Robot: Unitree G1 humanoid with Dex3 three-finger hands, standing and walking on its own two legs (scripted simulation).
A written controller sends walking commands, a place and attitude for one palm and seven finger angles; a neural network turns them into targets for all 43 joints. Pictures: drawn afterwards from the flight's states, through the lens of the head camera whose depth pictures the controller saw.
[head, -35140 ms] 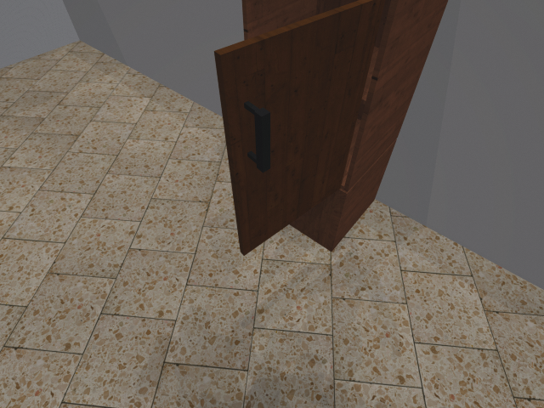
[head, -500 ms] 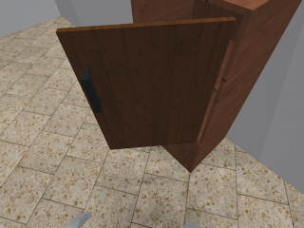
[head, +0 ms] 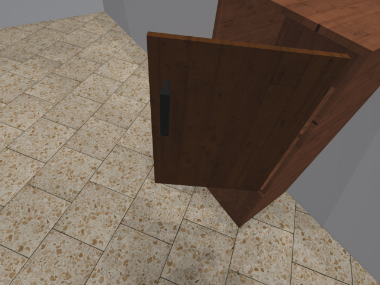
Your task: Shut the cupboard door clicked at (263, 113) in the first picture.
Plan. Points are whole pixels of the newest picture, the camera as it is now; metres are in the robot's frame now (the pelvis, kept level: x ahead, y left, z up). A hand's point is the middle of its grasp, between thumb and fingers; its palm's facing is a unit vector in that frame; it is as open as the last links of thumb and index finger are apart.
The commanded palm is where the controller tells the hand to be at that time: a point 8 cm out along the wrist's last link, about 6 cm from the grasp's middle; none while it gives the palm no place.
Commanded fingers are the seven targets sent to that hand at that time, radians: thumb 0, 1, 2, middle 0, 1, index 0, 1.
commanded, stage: come to a stop and stand still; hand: left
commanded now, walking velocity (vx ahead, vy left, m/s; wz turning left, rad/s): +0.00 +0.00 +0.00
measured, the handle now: (165, 108) +0.49 +0.12 +0.08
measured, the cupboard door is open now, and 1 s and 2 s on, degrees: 52 52 52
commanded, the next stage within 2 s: look again from close up in 0.64 s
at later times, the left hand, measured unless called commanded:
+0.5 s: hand out of the picture -0.03 +0.14 -0.18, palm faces -0.01 -0.99 -0.14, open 7.3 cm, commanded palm none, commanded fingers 0.00 0.90 0.90 -0.20 -0.30 -0.20 -0.30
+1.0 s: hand out of the picture -0.03 +0.16 -0.18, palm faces +0.01 -0.98 -0.19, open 7.4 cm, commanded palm none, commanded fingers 0.00 0.90 0.90 -0.20 -0.30 -0.20 -0.30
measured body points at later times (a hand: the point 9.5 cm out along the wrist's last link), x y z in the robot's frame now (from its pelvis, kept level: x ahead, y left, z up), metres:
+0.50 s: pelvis -0.03 -0.01 +0.00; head -0.03 +0.00 +0.45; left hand -0.03 +0.20 -0.16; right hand -0.08 -0.24 -0.15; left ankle +0.02 +0.08 -0.74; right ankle -0.06 -0.13 -0.74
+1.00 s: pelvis -0.04 +0.00 -0.01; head -0.04 +0.00 +0.44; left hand -0.03 +0.21 -0.16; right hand -0.02 -0.23 -0.16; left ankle +0.02 +0.08 -0.74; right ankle -0.06 -0.13 -0.74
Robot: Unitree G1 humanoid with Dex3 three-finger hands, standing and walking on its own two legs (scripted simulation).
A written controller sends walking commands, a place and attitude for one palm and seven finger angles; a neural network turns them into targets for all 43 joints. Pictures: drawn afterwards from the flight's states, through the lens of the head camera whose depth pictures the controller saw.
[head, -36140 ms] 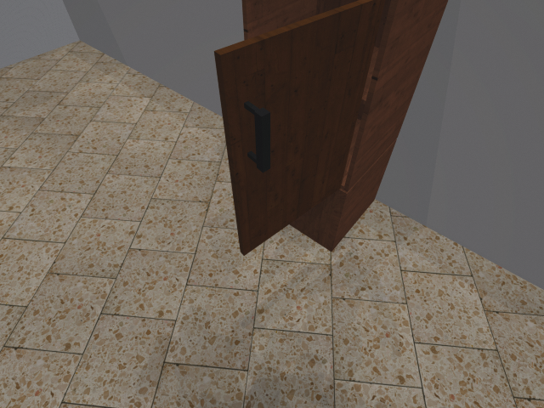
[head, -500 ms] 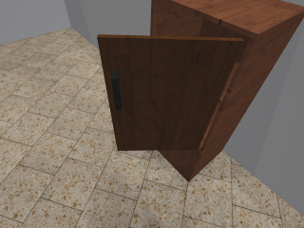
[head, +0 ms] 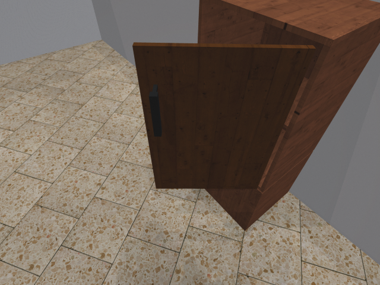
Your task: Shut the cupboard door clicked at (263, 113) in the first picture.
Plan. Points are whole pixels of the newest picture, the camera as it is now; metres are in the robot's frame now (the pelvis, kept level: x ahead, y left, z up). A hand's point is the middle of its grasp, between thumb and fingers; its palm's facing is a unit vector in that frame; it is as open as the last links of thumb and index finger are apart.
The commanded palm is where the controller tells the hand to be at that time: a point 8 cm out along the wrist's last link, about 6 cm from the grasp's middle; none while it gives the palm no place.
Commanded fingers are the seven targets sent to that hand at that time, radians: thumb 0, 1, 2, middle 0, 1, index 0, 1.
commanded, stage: look again from close up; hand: left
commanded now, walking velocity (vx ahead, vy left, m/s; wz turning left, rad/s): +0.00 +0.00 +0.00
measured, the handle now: (156, 111) +0.52 +0.12 +0.09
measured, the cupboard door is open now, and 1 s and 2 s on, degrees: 52 52 52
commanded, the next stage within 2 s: shuffle to correct the standing spot in 0.20 s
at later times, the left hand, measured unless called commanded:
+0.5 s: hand out of the picture -0.02 +0.18 -0.18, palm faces -0.01 -0.98 -0.18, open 7.4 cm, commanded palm none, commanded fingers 0.00 0.90 0.90 -0.20 -0.30 -0.20 -0.30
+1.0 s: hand out of the picture +0.04 +0.12 -0.18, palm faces +0.01 -0.99 -0.11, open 7.4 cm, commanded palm none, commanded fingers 0.00 0.90 0.90 -0.20 -0.30 -0.20 -0.30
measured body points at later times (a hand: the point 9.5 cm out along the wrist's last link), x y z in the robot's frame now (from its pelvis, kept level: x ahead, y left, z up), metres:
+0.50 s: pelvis +0.00 +0.00 +0.00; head -0.02 +0.02 +0.45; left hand -0.02 +0.24 -0.16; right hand +0.03 -0.24 -0.14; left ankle +0.05 +0.08 -0.73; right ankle -0.03 -0.13 -0.73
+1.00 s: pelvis +0.05 -0.04 +0.00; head +0.06 -0.02 +0.45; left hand +0.04 +0.17 -0.16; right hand +0.02 -0.25 -0.15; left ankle +0.05 +0.08 -0.73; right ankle +0.05 -0.16 -0.72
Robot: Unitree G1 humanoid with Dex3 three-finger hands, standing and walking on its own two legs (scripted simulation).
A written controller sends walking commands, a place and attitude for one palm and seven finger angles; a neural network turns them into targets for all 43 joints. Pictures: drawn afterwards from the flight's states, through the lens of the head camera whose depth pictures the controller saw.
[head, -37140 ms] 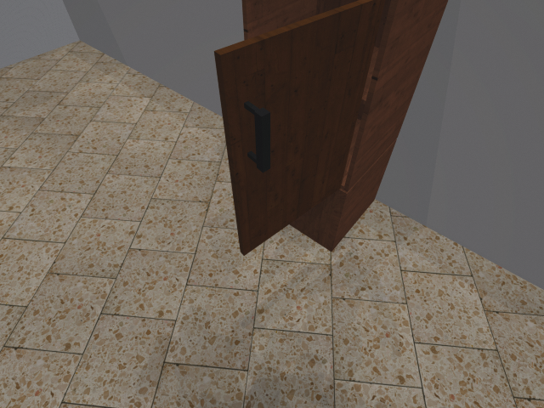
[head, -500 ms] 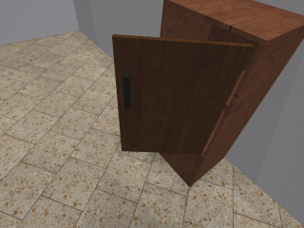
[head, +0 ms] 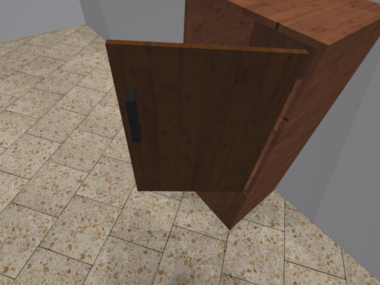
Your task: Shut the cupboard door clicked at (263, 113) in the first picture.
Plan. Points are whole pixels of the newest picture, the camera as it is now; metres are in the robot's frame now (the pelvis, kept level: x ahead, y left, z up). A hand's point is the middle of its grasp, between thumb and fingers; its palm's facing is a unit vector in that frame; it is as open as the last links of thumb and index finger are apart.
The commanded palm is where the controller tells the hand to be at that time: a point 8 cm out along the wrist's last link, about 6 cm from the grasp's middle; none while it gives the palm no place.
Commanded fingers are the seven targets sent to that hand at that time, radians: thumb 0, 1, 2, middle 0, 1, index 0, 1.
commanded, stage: shuffle to correct the standing spot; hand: left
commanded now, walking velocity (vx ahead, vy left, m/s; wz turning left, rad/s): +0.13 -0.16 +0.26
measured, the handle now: (135, 115) +0.48 +0.16 +0.08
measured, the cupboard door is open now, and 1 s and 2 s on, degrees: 52 52 52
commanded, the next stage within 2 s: come to a stop and stand still in 0.04 s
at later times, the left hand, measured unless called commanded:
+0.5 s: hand out of the picture +0.03 +0.13 -0.18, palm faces +0.11 -0.99 -0.12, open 7.3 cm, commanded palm none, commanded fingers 0.00 0.90 0.90 -0.20 -0.30 -0.20 -0.30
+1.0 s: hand out of the picture +0.00 +0.14 -0.18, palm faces +0.07 -0.99 -0.16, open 7.3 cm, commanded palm none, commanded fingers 0.00 0.90 0.90 -0.20 -0.30 -0.20 -0.30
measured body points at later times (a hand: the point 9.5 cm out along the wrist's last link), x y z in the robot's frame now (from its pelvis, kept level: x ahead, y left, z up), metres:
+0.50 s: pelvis +0.05 -0.02 +0.00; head +0.08 +0.01 +0.45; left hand +0.03 +0.18 -0.17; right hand +0.14 -0.24 -0.14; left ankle +0.06 +0.06 -0.74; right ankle +0.03 -0.14 -0.74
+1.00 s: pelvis +0.02 -0.02 +0.00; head +0.03 +0.00 +0.45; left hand +0.00 +0.19 -0.16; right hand +0.03 -0.24 -0.15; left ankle +0.06 +0.06 -0.74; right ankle +0.03 -0.14 -0.74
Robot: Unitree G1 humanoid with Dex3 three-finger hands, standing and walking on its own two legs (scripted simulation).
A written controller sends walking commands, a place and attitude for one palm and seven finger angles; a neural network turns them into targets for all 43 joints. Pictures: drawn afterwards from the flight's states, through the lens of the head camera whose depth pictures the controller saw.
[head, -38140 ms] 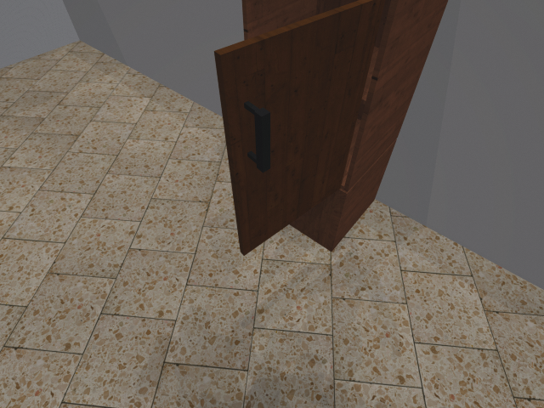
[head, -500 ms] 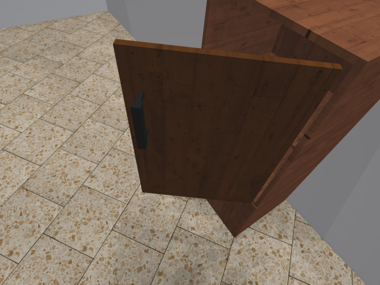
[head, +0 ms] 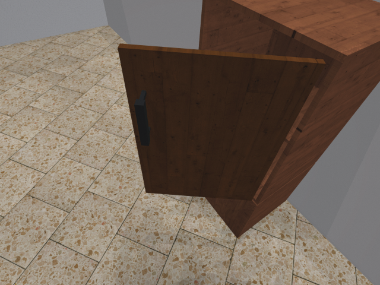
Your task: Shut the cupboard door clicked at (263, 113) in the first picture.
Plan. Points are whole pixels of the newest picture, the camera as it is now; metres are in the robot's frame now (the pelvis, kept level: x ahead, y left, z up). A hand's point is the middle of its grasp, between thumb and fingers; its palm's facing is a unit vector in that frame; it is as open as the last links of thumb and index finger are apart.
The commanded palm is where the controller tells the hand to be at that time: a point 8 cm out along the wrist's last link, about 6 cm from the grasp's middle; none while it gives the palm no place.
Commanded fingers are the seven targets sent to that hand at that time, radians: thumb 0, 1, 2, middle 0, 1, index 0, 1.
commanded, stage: come to a stop and stand still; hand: left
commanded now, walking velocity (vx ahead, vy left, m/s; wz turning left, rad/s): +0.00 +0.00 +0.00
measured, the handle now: (144, 118) +0.47 +0.15 +0.08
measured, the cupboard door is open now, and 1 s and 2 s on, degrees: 52 52 52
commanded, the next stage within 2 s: look again from close up in 0.36 s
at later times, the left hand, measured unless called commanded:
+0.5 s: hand out of the picture -0.03 +0.18 -0.18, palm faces +0.02 -0.99 -0.16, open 7.4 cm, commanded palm none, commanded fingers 0.00 0.90 0.90 -0.20 -0.30 -0.20 -0.30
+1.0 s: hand out of the picture -0.04 +0.18 -0.18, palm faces +0.03 -0.99 -0.14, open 7.4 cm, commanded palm none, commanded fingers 0.00 0.90 0.90 -0.20 -0.30 -0.20 -0.30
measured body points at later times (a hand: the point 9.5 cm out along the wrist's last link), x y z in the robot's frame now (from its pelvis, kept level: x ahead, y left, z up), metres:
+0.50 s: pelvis -0.01 +0.02 +0.00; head -0.02 +0.03 +0.45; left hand -0.03 +0.23 -0.17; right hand +0.00 -0.21 -0.15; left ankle +0.05 +0.08 -0.74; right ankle +0.00 -0.12 -0.74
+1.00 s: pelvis -0.01 +0.03 +0.00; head -0.01 +0.04 +0.45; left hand -0.04 +0.23 -0.17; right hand -0.02 -0.19 -0.15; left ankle +0.05 +0.08 -0.74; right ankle +0.00 -0.12 -0.74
